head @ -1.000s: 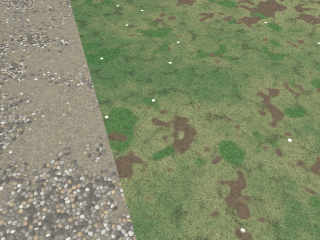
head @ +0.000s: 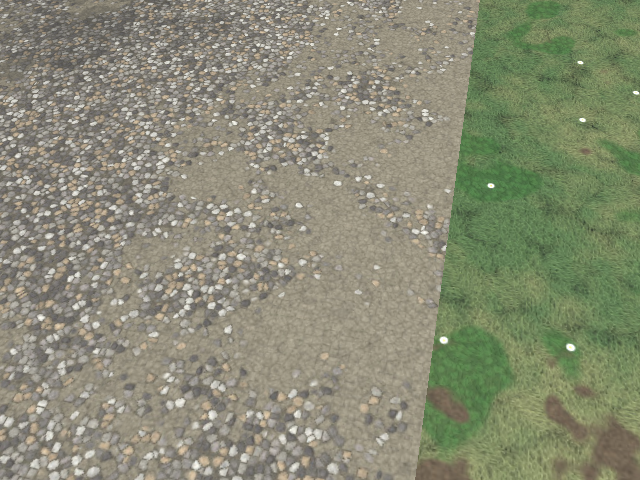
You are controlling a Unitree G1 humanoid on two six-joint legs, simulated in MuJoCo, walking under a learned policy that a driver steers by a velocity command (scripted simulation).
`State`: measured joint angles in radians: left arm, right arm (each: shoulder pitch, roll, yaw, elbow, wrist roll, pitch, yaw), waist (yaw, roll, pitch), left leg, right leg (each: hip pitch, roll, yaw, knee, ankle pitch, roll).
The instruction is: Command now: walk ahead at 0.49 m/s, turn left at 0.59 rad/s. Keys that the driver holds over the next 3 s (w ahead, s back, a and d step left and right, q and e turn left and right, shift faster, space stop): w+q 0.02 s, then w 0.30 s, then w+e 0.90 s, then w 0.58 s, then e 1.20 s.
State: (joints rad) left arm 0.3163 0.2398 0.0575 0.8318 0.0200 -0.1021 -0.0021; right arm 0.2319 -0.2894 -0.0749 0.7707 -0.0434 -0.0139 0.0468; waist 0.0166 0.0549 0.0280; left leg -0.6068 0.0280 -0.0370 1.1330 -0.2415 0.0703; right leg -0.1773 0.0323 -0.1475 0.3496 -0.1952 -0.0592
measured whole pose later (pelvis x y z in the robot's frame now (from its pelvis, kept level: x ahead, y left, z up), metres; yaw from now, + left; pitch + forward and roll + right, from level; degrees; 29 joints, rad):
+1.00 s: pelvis +0.54 +0.01 -0.01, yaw -13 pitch +0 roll +0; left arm 0.28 0.26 0.08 0.89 0.00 -0.03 -0.01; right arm 0.20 -0.23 -0.03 0.82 -0.04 -0.07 0.00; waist 0.01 0.01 0.06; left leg -0.51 0.09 -0.03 1.18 -0.31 -0.01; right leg -0.25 0.14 -0.03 0.42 -0.18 -0.15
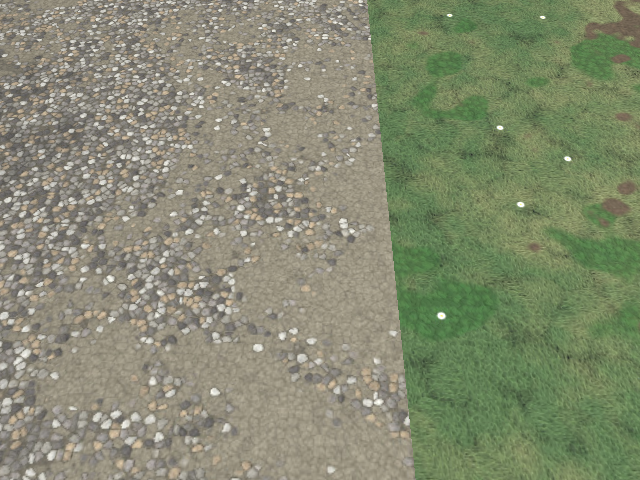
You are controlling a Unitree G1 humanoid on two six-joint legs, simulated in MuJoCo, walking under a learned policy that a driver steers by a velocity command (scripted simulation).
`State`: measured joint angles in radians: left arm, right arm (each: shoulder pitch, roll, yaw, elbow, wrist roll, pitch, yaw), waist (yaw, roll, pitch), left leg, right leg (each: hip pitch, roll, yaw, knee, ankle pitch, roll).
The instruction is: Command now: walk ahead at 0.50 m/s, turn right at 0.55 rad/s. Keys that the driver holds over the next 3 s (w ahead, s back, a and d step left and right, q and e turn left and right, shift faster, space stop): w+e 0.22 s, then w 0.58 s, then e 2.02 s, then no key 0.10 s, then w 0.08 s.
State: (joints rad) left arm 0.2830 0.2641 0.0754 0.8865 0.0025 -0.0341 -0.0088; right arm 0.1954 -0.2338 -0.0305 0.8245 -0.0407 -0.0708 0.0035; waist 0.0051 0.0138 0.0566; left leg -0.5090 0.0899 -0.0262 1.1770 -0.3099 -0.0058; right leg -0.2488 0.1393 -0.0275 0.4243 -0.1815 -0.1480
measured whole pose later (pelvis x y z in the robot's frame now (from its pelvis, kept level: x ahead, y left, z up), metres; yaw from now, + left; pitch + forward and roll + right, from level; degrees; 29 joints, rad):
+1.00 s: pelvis +0.50 -0.06 +0.00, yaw -17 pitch +1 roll +1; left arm 0.16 0.24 0.03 0.83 0.00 -0.06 -0.01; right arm 0.31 -0.24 -0.04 0.91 -0.02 -0.05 -0.01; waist -0.03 0.02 0.07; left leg -0.34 0.00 0.03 1.12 -0.43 0.01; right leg -0.34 0.06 -0.04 0.48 -0.14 -0.08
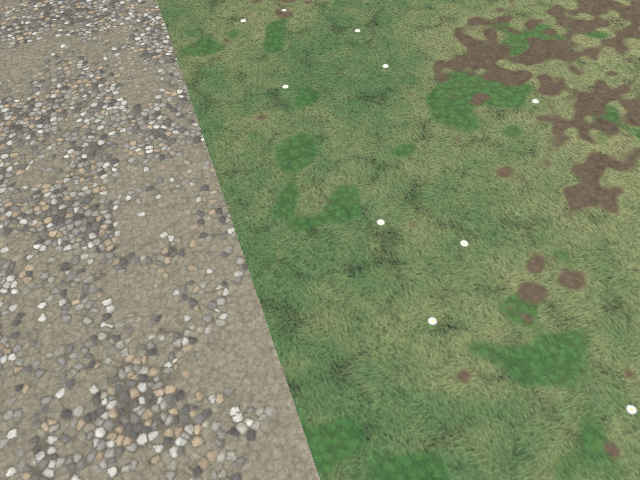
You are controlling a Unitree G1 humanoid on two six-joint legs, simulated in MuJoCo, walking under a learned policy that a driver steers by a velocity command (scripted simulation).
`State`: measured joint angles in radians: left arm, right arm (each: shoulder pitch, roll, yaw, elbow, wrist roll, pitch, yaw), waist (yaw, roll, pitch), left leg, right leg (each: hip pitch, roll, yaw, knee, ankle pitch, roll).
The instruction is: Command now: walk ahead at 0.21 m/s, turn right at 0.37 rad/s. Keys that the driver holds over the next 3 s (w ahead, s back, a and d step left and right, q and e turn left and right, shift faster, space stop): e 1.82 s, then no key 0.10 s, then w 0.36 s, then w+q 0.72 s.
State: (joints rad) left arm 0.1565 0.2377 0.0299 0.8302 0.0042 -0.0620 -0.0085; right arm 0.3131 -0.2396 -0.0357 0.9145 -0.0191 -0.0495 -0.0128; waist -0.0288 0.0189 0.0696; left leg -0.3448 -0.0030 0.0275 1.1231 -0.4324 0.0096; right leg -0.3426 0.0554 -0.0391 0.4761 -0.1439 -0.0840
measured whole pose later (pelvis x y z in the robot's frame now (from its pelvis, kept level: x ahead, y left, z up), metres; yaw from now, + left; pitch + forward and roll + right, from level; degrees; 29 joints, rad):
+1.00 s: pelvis +0.04 +0.01 -0.01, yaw -34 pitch -1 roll +0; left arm 0.15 0.28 0.05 0.74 0.01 0.05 -0.03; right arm 0.22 -0.32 -0.06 0.77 -0.02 0.05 -0.02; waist -0.02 0.05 0.09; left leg -0.35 0.08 0.10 0.85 -0.51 -0.03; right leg -0.25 0.05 0.00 0.56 -0.30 -0.06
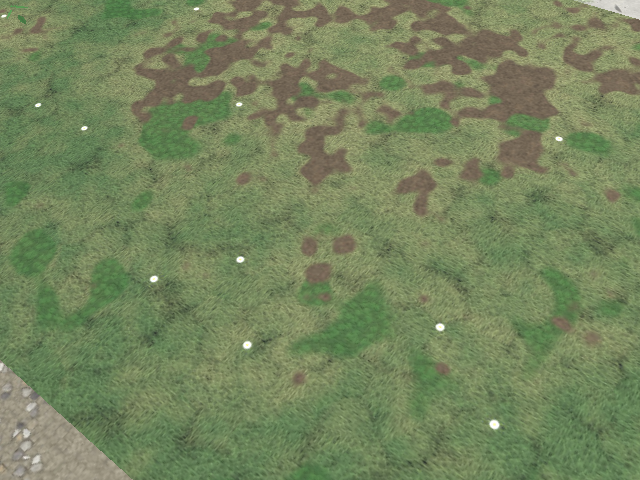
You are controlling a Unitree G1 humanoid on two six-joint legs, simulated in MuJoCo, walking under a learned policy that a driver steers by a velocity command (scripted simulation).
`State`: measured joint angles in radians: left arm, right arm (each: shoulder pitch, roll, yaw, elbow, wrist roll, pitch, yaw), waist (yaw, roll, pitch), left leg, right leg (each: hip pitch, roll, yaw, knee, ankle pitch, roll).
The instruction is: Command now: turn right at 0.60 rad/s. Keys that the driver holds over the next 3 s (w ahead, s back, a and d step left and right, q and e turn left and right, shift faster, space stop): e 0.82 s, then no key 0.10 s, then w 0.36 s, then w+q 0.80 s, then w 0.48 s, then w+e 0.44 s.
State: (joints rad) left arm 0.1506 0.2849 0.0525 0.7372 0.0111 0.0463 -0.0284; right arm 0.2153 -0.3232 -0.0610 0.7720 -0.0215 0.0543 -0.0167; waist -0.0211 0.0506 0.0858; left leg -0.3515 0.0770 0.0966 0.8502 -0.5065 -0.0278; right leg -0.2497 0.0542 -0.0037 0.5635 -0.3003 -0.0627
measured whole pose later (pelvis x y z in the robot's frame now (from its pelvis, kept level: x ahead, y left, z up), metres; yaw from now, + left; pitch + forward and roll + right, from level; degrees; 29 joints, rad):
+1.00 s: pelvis +0.00 +0.01 +0.00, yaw -33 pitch -1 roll +0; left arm 0.15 0.29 0.04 0.77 0.01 0.06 -0.03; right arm 0.26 -0.31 -0.04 0.76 -0.02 0.03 0.00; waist -0.03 0.02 0.07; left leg -0.22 0.06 0.13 0.56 -0.32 0.01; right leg -0.21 0.05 0.00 0.52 -0.36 -0.02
